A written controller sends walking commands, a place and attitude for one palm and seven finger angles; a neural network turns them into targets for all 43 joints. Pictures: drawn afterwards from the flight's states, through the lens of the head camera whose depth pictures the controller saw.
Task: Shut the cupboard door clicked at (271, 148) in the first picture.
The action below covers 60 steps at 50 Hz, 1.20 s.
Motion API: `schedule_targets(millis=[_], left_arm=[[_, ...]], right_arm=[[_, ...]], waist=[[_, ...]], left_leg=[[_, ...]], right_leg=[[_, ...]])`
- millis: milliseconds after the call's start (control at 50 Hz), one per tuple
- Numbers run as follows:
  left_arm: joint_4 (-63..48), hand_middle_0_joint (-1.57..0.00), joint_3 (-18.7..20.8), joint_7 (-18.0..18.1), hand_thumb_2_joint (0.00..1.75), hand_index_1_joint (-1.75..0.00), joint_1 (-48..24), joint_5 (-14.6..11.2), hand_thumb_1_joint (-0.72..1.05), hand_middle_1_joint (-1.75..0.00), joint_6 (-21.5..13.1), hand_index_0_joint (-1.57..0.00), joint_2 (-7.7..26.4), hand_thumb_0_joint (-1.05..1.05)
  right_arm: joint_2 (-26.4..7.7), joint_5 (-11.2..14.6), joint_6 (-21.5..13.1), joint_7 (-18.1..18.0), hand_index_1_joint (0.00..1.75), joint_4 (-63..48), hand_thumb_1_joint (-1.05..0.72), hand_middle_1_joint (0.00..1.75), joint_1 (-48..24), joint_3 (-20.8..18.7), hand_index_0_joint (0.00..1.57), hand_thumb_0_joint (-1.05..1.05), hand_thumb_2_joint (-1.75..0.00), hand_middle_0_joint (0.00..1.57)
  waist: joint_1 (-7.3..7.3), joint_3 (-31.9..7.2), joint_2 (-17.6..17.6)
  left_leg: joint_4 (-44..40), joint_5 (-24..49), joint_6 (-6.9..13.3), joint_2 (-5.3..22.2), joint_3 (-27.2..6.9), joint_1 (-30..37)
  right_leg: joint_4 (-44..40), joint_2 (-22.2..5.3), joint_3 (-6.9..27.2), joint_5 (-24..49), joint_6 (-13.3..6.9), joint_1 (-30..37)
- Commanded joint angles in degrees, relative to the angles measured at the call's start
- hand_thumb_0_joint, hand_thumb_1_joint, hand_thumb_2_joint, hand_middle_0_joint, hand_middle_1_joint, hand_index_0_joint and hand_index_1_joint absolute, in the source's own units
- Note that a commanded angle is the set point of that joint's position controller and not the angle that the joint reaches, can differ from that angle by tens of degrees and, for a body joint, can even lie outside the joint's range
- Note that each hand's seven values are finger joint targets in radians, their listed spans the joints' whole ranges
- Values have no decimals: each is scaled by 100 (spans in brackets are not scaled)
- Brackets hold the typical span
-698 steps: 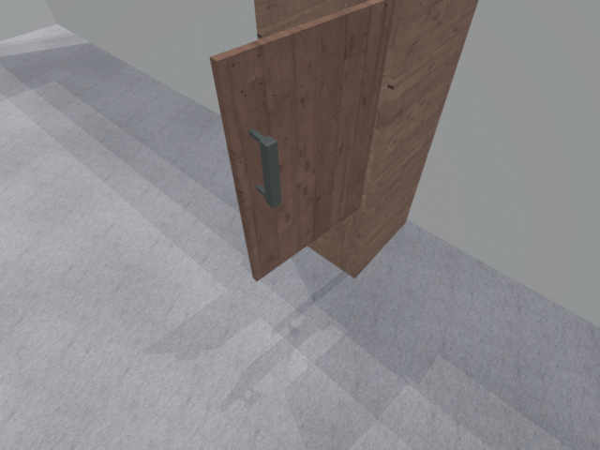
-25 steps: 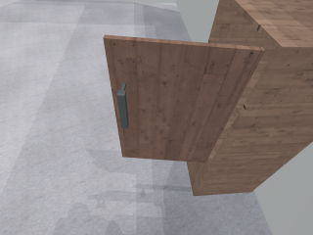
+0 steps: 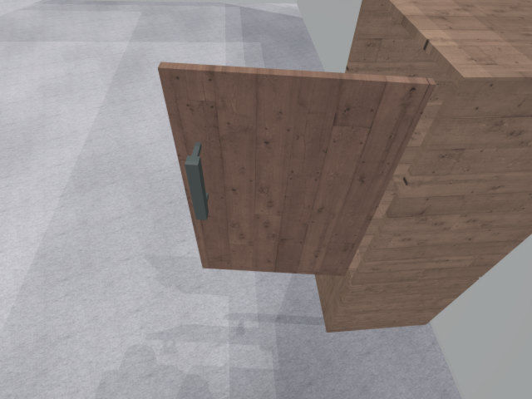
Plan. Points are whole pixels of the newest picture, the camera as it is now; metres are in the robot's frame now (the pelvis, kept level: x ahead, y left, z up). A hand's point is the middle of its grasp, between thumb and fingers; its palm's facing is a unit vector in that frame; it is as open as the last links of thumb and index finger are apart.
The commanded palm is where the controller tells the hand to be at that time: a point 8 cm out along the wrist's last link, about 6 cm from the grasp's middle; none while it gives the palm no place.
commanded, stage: look again from close up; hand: left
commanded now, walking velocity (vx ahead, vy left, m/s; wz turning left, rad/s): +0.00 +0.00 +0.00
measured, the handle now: (199, 182) +0.47 +0.16 +0.03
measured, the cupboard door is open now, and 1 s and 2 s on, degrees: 83 83 83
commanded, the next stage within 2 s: raise the hand and make a fist in 0.08 s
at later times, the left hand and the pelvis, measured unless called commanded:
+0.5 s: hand (173, 346) +0.19 +0.15 -0.01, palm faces +0.05 -1.00 -0.04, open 6.7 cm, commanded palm +0.11 +0.20 -0.05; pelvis -0.01 -0.06 -0.05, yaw +2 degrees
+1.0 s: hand (173, 347) +0.19 +0.15 -0.02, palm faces +0.01 -1.00 -0.01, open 4.3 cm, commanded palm +0.15 +0.20 -0.02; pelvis +0.00 -0.05 -0.07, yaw +2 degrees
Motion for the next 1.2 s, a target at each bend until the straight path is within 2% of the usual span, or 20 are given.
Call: schedule_targets(millis=[0, 140, 160, 180, 200, 220, 240, 260, 300, 360, 400, 480, 540, 600, 720, 780, 860, 920, 1060, 1180], left_arm=[[-125, -20, 109, 15, 90, -30, 299, 0, 90, -30, -93, -20, 588, 0], [-132, -20, 113, 13, 90, -30, 236, -10, 90, -30, -134, -20, 616, 0], [-27, -20, 11, 216, 90, -30, 448, 76, 90, -30, -227, -20, 480, 0], [-9386, -20, 2533, 284, 90, -30, -4342, -562, 90, -30, -1706, -20, 3852, 0], [-7977, -22, 320, 291, 90, -32, -514, -713, 90, -32, -1342, -22, 1226, 0], [-7673, -24, 740, 490, 90, -34, -309, -941, 90, -34, -1051, -24, 1286, 0], [-5887, -25, -315, 395, 90, -36, 1134, -990, 90, -36, -415, -25, -436, 0], [-6808, -27, 92, 410, 90, -38, -107, -1103, 90, -38, -611, -27, 235, 0], [-5697, -31, 697, 74, 90, -42, 83, -1073, 90, -42, -1203, -31, 542, 0], [-4382, -36, 1292, -920, 90, -48, 1969, -1527, 90, -48, -2367, -36, 459, 0], [-4488, -40, 1373, -1844, 90, -52, 2188, -1825, 90, -52, -3193, -40, 534, 0], [-5055, -47, 1876, -2936, 90, -60, 1957, -2132, 90, -60, -3445, -47, 1124, 0], [-6903, -53, 2124, -2780, 90, -66, 1022, -2390, 90, -66, -3557, -53, 1448, 0], [-8591, -58, 1934, -2303, 90, -72, 451, -2292, 90, -72, -4062, -58, 1512, 0], [-7800, -69, 1034, -2486, 90, -84, 235, -2113, 90, -84, -3884, -69, 995, 0], [-7009, -75, 1229, -2806, 90, -90, 852, -2039, 90, -90, -2832, -75, 1225, 0], [-7591, -82, 2043, -2695, 90, -98, 1391, -2299, 90, -98, -1732, -82, 1543, 0], [-8034, -88, 2449, -2112, 90, -104, 1631, -2409, 90, -104, -1833, -88, 1455, 0], [-7901, -101, 1114, -1955, 90, -118, 1239, -2017, 90, -118, -2764, -101, 693, 0], [-8677, -112, 1312, -1976, 90, -130, 851, -1940, 90, -130, -2709, -112, 1299, 0]], right_arm=[[-734, 11, -103, -27, 30, -170, -90, 30, 220, -104, 20, 0, -90, 20], [-685, 14, -116, -27, 30, -151, -90, 30, 242, -70, 20, 0, -90, 20], [-739, 31, -167, 11, 30, -568, -90, 30, 207, 60, 20, 0, -90, 20], [-2002, 89, -1154, -448, 30, -2518, -90, 30, 918, -268, 20, 0, -90, 20], [-1120, 399, -1691, -529, 30, -2361, -90, 30, 330, 196, 20, 0, -90, 20], [-1260, 215, -1869, -522, 30, -2099, -90, 30, 104, 200, 20, 0, -90, 20], [-814, 244, -1904, -296, 30, -1948, -90, 30, 44, 166, 20, 0, -90, 20], [-1239, 272, -1951, -142, 30, -2326, -90, 30, 101, -57, 20, 0, -90, 20], [-1273, 222, -1998, -91, 30, -2700, -90, 30, -146, -96, 20, 0, -90, 20], [-1142, 164, -1891, 57, 30, -3263, -90, 30, -346, -239, 20, 0, -90, 20], [-1201, 152, -1861, 97, 30, -3638, -90, 30, -522, -363, 20, 0, -90, 20], [-1224, 336, -1805, 172, 30, -4341, -90, 30, -790, -387, 20, 0, -90, 20], [-1150, 279, -1877, 66, 30, -4655, -90, 30, -784, -347, 20, 0, -90, 20], [-1036, 180, -1969, -29, 30, -4436, -90, 30, -428, -333, 20, 0, -90, 20], [-1150, 264, -1925, -278, 30, -3967, -90, 30, -287, -226, 20, 0, -90, 20], [-1180, 424, -1735, -342, 30, -4222, -90, 30, -272, -262, 20, 0, -90, 20], [-993, 478, -1467, -327, 30, -4695, -90, 30, -467, -235, 20, 0, -90, 20], [-781, 353, -1398, -283, 30, -4639, -90, 30, -510, -186, 20, 0, -90, 20], [-1004, 289, -1626, -188, 30, -4402, -90, 30, -203, -201, 20, 0, -90, 20], [-1174, 361, -1743, -271, 30, -4556, -90, 30, -145, -197, 20, 0, -90, 20]], waist=[[-35, 36, 135], [-36, -36, 88], [-26, -168, 125], [-1067, -2384, 354], [-233, -3043, 2040], [14, -2568, 2054], [-141, -1264, 1379], [-273, -416, 1155], [-320, 604, 228], [210, 173, -1738], [262, -219, -2577], [402, -1060, -517], [350, -1974, 968], [60, -2506, 1304], [-492, -1515, 439], [-229, -1707, -294], [294, -2750, -300], [483, -2663, -314], [-89, -1730, 162], [39, -2340, 536]], left_leg=[[-647, -106, -432, 1147, -1161, 164], [-440, 299, -390, 1103, -1041, 196], [454, 1948, -509, 1294, -1009, -9], [476, 2440, -680, 1016, -1610, 1914], [430, 2271, -891, 1078, -1429, 2603], [-60, 2105, -1179, 1037, -1374, 1883], [-293, 978, -1130, 1012, -1424, 781], [-50, -584, -930, 881, -1391, -153], [632, -1572, -746, 532, -1263, -1439], [1981, -1347, -688, 245, -820, -2709], [2740, -1403, -715, 162, -648, -3533], [3442, -1603, -626, -29, -454, -4102], [3692, -1430, -538, 139, -651, -3785], [4008, -804, -411, 315, -845, -3273], [4413, -958, -289, 438, -1029, -3879], [4147, -1134, -281, 443, -952, -4123], [3728, -450, -335, 326, -965, -3612], [3507, -30, -434, 364, -1026, -3427], [3322, -481, -437, 425, -1028, -3208], [2882, -812, -444, 477, -1242, -2568]], right_leg=[[-285, -338, 298, 292, -319, -418], [-381, -379, 361, 453, -362, -330], [19, -321, 186, 816, -350, -272], [1028, 354, -358, 1135, -295, -564], [1631, 554, -481, -500, -374, -1176], [1510, 524, -365, -757, -440, -1194], [1483, 336, -404, -912, -414, -1559], [1207, 265, -391, -663, -468, -1496], [632, 255, -474, -806, -509, -1934], [1059, 211, -220, -2037, -542, -2514], [1396, 9, 434, -1952, -366, -2484], [1881, -217, 1202, -1572, -301, -2284], [2294, -19, 1170, -1944, -415, -2657], [2674, 186, 971, -933, -435, -2910], [2696, 331, 886, -780, -213, -3567], [2239, 158, 1045, -1193, -36, -2928], [2291, -7, 956, 112, 104, -1623], [2585, 112, 631, 1272, -1, -1315], [2793, 413, -36, -199, -380, -3024], [2674, 478, -189, -817, -509, -2874]])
